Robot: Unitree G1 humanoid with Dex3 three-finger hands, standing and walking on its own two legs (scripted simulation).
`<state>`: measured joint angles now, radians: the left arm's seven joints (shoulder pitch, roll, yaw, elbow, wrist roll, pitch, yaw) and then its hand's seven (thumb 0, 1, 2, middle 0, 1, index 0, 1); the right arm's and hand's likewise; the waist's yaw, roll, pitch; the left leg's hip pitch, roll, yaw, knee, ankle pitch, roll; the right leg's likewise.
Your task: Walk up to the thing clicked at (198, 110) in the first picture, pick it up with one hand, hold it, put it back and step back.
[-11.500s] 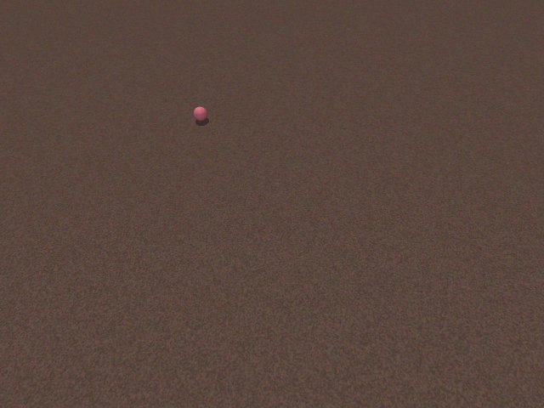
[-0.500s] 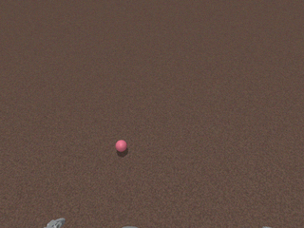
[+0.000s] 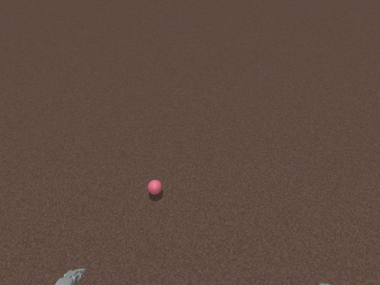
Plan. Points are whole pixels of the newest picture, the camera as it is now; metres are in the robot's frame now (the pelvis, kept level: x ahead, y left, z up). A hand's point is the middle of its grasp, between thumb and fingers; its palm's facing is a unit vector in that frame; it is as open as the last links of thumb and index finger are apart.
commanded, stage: walk up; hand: left
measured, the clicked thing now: (154, 187) +0.73 +0.25 -0.73
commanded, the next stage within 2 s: stand in 0.06 s
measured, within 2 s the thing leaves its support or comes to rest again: neither
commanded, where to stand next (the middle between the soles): +0.39 +0.02 m, yaw +0 degrees
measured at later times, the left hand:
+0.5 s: hand out of the picture +0.05 +0.25 -0.15, palm faces -0.03 -0.94 -0.33, open 7.4 cm
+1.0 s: hand out of the picture +0.08 +0.23 -0.15, palm faces -0.04 -0.94 -0.34, open 7.4 cm
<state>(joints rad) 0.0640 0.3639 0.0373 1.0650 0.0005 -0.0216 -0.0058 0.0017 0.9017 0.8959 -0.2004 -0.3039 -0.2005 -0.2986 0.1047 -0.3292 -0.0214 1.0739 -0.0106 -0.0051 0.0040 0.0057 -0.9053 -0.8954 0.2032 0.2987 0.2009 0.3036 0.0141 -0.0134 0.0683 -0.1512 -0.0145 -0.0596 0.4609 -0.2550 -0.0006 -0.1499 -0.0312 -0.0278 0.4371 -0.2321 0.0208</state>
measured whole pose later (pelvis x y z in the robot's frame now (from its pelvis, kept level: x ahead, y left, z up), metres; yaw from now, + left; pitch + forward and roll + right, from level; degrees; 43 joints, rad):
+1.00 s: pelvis +0.00 -0.02 +0.01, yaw -1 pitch -2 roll +0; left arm 0.10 0.35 -0.01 1.14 0.01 -0.02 -0.01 0.00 0.90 0.90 -0.20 -0.30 -0.20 -0.30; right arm 0.12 -0.36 0.00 1.14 0.00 -0.01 0.01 0.00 -0.91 -0.90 0.20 0.30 0.20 0.30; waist 0.00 0.01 0.04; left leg -0.11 0.02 -0.05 0.32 -0.18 -0.03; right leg -0.14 0.00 -0.02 0.35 -0.17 -0.01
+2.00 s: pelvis +0.27 +0.00 -0.01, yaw -3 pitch -3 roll +2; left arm 0.23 0.37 0.06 0.85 0.00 -0.07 -0.05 0.00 0.90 0.90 -0.20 -0.30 -0.20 -0.30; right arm 0.32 -0.40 -0.04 0.86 0.00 -0.04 0.01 0.01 -0.91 -0.90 0.20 0.30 0.20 0.30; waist 0.01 0.02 0.11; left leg -0.29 0.00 0.01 1.07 -0.51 0.02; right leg -0.30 -0.05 -0.03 0.60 -0.25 -0.03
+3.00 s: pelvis +0.27 -0.01 -0.01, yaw +0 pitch -4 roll +0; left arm 0.19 0.40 0.03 0.99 0.01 -0.02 0.00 0.00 0.90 0.90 -0.20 -0.30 -0.20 -0.30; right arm 0.15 -0.35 -0.02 1.00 -0.01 0.01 0.02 0.01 -0.90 -0.90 0.20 0.30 0.20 0.30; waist 0.02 -0.02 0.09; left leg -0.23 0.00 -0.04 0.59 -0.29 -0.01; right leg -0.23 -0.04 0.00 0.59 -0.28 0.00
